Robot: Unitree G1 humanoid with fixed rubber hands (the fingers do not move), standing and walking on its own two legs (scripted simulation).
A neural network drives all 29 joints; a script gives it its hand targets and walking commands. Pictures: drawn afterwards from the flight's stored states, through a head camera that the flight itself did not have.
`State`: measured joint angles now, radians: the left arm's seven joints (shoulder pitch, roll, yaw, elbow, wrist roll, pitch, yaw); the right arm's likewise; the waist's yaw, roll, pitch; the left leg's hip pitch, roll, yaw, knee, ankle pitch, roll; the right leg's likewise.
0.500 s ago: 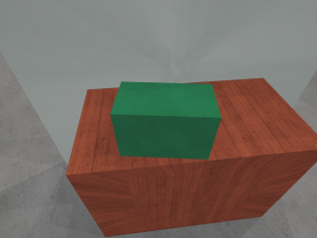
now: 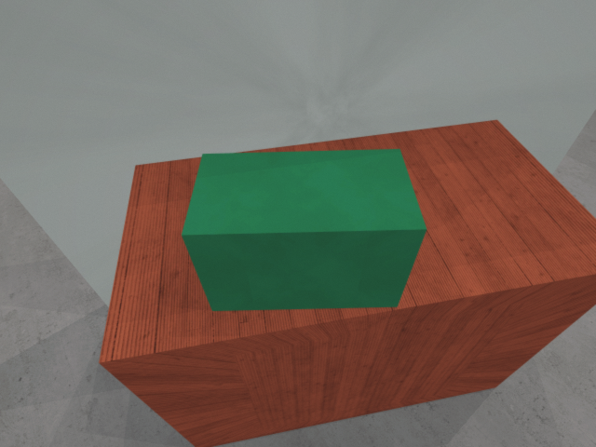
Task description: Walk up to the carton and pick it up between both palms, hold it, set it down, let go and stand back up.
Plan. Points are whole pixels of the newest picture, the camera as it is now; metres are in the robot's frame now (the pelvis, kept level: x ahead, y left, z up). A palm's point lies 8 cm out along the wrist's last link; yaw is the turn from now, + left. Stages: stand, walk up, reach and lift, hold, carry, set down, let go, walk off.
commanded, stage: walk up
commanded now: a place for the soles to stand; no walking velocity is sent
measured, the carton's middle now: (302, 232) +0.45 -0.01 +0.02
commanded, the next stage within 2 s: none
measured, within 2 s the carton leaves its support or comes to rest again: neither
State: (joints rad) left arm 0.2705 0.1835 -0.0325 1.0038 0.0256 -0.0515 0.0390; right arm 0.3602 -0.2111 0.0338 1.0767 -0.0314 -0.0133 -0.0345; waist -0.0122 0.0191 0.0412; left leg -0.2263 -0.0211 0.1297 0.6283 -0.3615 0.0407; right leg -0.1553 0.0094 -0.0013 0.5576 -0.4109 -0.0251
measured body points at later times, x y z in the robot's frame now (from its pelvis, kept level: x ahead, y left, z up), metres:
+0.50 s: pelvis -0.05 +0.03 -0.01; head -0.01 +0.03 +0.44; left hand +0.01 +0.31 -0.15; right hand +0.01 -0.25 -0.14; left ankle +0.12 +0.15 -0.73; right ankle -0.10 -0.11 -0.69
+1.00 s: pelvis -0.10 -0.01 +0.02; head -0.09 -0.03 +0.46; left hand -0.14 +0.24 -0.12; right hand -0.10 -0.27 -0.14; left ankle -0.10 +0.12 -0.69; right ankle -0.12 -0.12 -0.73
